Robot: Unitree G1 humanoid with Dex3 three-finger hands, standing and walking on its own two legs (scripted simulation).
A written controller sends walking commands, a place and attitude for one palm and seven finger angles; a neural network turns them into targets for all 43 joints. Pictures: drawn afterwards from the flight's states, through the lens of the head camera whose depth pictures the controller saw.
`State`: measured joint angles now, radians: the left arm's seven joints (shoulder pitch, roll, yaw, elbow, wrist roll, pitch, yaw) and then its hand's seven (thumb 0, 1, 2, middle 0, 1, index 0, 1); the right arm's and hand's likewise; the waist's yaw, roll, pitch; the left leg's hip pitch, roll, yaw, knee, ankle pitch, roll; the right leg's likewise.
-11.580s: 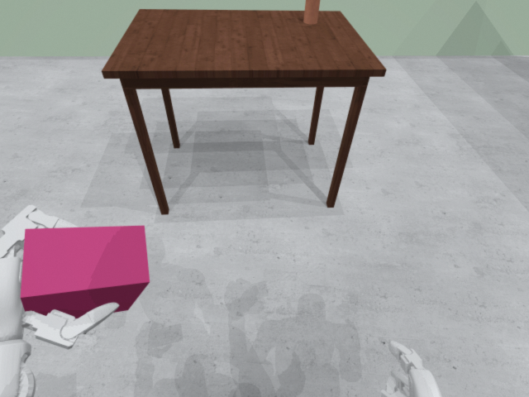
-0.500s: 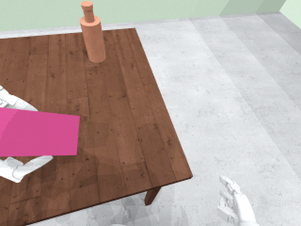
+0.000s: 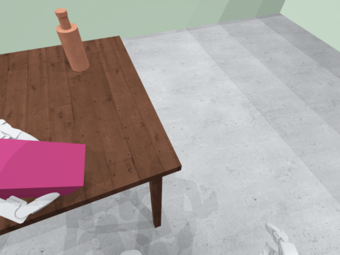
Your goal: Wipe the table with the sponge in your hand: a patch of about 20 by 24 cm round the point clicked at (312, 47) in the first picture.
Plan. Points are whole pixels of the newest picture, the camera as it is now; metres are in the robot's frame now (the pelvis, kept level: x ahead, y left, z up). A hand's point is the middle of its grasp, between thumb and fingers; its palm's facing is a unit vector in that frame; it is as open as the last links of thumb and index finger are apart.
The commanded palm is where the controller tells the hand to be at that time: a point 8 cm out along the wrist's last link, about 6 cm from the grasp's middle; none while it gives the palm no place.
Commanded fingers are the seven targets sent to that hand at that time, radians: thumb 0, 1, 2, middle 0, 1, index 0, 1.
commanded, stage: come to a stop and stand still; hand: left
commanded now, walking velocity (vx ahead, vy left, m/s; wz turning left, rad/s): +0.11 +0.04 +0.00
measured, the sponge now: (51, 172) +0.22 +0.22 +0.14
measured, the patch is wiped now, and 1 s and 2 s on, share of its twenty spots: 0.00 0.00 0.00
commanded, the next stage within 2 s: look again from close up in 1.26 s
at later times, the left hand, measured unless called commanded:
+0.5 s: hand out of the picture +0.21 +0.28 +0.17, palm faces +0.38 -0.81 -0.44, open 10.7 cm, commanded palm +0.15 +0.30 +0.18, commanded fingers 0.00 0.10 1.30 -1.20 -1.60 -1.20 -1.60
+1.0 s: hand (9, 134) +0.28 +0.30 +0.17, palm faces +0.36 -0.86 -0.35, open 10.7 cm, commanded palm +0.22 +0.33 +0.18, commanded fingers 0.00 0.10 1.30 -1.20 -1.60 -1.20 -1.60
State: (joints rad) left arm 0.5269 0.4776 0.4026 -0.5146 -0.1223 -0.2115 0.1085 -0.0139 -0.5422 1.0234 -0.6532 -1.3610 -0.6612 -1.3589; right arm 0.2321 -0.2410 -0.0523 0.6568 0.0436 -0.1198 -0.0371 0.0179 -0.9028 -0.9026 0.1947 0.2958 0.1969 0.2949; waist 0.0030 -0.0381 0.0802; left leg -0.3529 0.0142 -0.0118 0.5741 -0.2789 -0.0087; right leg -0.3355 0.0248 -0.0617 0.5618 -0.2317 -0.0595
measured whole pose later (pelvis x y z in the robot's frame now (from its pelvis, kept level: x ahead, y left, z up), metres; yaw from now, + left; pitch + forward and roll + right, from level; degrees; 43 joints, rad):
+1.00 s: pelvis +0.04 +0.06 +0.01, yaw -3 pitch -1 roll -1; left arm 0.39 0.36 0.38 -0.47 -0.02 -0.27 0.10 -0.02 -0.54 1.02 -0.66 -1.35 -0.67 -1.35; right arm 0.23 -0.16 0.02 0.62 0.01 -0.19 0.00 0.02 -0.90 -0.90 0.20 0.30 0.20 0.30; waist 0.03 -0.06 0.07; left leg -0.24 -0.02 0.05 0.51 -0.26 0.06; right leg -0.21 0.00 0.01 0.45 -0.23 0.03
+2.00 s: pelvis +0.03 +0.04 +0.00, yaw -1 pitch -1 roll +0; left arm 0.28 0.46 0.31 -0.37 0.07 0.07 0.00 -0.02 -0.54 1.03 -0.66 -1.35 -0.67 -1.35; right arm 0.16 -0.24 0.03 0.60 -0.01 -0.08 0.00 0.02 -0.90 -0.90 0.20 0.30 0.20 0.30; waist 0.03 0.02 0.02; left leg -0.25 -0.03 0.02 0.52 -0.24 0.03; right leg -0.25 0.00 0.01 0.53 -0.26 0.00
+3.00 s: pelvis +0.05 +0.03 +0.01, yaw +0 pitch -1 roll +0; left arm 0.22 0.64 0.17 -0.47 0.51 0.41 -0.01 -0.02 -0.55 1.03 -0.67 -1.33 -0.68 -1.33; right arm 0.07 -0.26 0.04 0.59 0.05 0.04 -0.09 0.02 -0.90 -0.90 0.20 0.30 0.20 0.30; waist 0.11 0.10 -0.02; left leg -0.22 -0.02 0.01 0.48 -0.25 0.01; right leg -0.20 0.02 -0.01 0.49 -0.27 -0.02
